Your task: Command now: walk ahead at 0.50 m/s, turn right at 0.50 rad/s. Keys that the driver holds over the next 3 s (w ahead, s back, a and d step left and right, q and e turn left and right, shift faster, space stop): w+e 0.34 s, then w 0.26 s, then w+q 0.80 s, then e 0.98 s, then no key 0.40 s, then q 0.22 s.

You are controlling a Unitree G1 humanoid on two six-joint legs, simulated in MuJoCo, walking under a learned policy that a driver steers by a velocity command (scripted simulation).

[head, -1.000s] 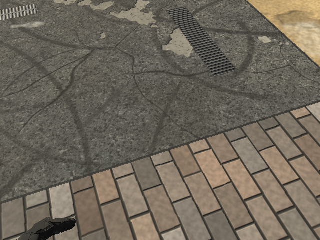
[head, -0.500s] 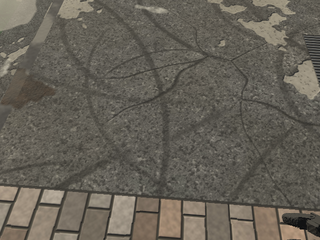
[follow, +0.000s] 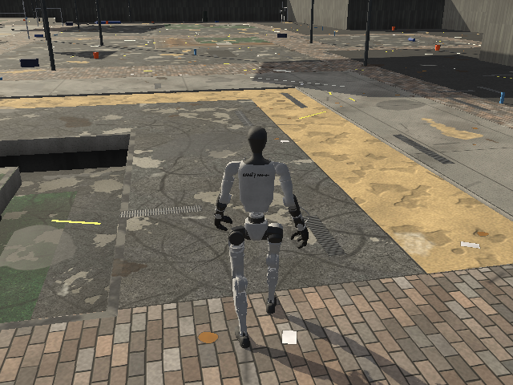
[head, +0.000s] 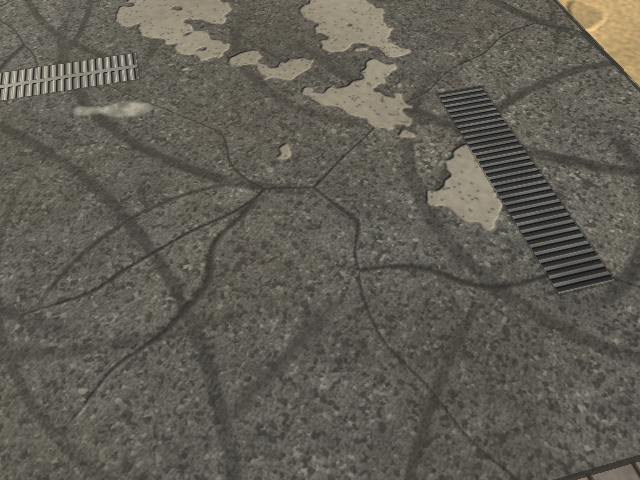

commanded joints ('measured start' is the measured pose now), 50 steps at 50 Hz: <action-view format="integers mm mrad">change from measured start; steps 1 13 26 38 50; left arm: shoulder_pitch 251 162 391 32 303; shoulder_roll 208 200 60 65 294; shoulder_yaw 87 70 23 12 93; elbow -28 -87 -64 -141 -86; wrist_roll -4 6 -2 28 35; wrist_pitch -4 -27 -14 -47 -65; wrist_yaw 15 73 81 69 68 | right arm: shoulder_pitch -57 -201 64 -22 151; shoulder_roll -204 -82 -288 -157 -14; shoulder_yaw -44 5 -63 -17 26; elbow -65 -181 -124 -77 -110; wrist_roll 12 -24 -34 13 19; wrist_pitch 7 -56 -91 -55 -33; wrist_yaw -19 15 40 27 10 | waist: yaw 201 59 2 15 128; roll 91 -13 228 102 -283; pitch -161 -32 -350 -20 -366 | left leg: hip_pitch -122 -722 157 -308 -789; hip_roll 231 91 336 172 -53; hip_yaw -27 -296 -805 -497 -358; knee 486 568 128 -127 748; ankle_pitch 1199 286 209 427 -110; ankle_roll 65 -81 263 229 35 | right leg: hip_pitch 392 318 52 -32 955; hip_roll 101 -79 112 -39 -393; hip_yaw -32 315 215 114 672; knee -72 -393 475 123 -242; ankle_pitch -28 232 -154 -24 -185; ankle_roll -95 -206 39 106 -168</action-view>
